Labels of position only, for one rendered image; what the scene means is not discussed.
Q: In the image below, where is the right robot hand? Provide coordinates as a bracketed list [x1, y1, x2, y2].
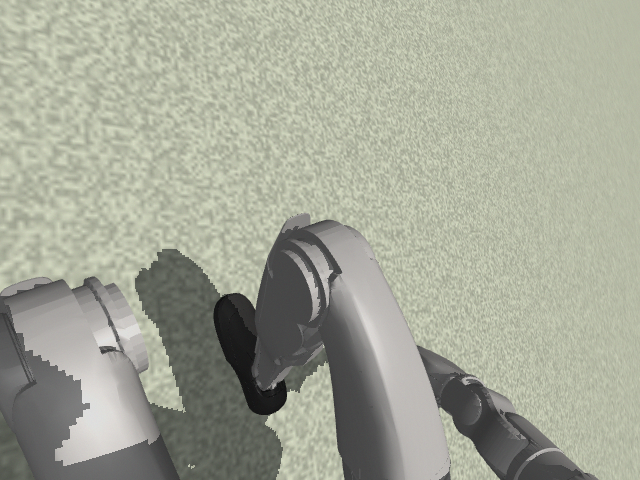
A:
[417, 346, 467, 409]

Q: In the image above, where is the right robot foot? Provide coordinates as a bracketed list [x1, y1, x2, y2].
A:
[213, 293, 287, 415]

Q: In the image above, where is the right robot arm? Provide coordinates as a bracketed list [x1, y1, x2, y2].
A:
[440, 374, 599, 480]

